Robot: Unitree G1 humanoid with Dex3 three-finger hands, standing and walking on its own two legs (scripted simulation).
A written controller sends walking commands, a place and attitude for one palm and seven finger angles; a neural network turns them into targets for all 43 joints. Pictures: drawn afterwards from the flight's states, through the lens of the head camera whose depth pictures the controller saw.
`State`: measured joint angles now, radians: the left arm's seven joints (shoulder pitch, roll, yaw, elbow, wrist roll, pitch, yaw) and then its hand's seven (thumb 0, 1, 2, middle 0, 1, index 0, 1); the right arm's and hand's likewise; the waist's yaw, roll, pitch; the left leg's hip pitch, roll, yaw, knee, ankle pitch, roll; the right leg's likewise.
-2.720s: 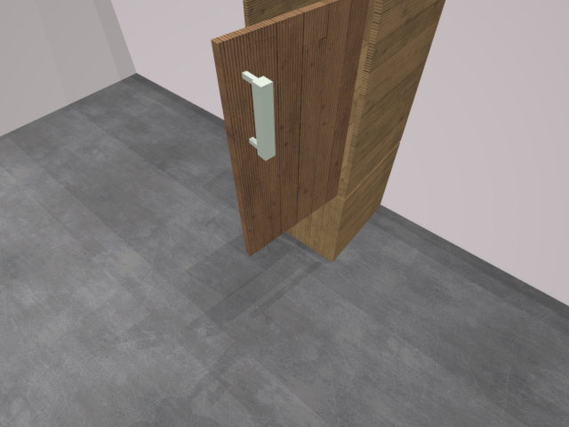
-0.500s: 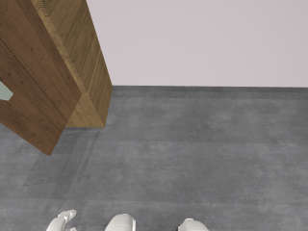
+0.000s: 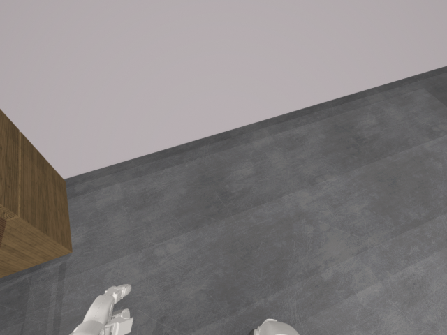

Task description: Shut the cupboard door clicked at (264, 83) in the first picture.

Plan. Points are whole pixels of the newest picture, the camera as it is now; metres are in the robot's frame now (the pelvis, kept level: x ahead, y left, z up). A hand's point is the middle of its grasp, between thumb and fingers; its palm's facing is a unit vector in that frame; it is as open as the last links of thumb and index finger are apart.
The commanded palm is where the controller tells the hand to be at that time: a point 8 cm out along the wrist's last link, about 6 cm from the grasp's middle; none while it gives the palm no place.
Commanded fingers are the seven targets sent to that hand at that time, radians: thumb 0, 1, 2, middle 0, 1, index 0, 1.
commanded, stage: walk to a spot facing it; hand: left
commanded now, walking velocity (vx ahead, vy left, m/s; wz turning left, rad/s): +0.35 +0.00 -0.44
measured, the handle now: out of the picture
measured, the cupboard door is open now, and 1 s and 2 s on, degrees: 80 80 80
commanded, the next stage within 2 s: turn to face it in 0.96 s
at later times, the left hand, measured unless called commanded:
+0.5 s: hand (144, 260) +0.29 +0.18 -0.17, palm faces -0.18 -0.97 -0.17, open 7.4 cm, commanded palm none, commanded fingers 0.00 0.90 0.90 -0.20 -0.30 -0.20 -0.30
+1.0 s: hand (199, 171) +0.53 +0.06 -0.17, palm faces -0.30 -0.94 -0.18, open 7.2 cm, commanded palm none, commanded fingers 0.00 0.90 0.90 -0.20 -0.30 -0.20 -0.30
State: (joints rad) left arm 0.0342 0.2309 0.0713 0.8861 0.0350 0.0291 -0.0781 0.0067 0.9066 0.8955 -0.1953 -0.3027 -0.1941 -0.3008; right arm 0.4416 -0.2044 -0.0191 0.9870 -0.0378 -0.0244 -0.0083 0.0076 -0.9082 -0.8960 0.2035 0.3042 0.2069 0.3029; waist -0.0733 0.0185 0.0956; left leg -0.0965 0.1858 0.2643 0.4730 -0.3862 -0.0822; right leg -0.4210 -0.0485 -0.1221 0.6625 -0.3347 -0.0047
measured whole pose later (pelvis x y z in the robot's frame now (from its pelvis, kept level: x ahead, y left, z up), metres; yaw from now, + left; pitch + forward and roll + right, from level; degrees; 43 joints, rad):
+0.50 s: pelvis +0.21 -0.01 +0.01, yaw -13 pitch +2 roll -1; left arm 0.20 0.23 0.08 1.03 0.03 0.00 -0.04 0.01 0.91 0.90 -0.20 -0.30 -0.19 -0.30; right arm 0.22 -0.16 -0.02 0.94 -0.04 -0.08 -0.01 0.00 -0.91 -0.90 0.20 0.30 0.20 0.30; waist 0.02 -0.04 0.08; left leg -0.23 0.08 0.17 0.48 -0.28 0.01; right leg -0.50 -0.05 -0.04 1.18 -0.33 -0.01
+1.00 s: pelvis +0.44 -0.10 +0.01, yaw -19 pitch +1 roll -1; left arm 0.23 0.19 0.07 1.07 0.02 -0.06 -0.01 -0.01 0.94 0.89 -0.20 -0.30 -0.20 -0.30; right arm 0.21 -0.16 -0.04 1.02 -0.02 -0.02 0.02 0.01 -0.92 -0.90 0.20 0.30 0.20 0.30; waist -0.03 -0.01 0.08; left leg -0.46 0.12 0.10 0.69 -0.26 -0.05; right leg -0.12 0.01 -0.09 0.40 -0.30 -0.03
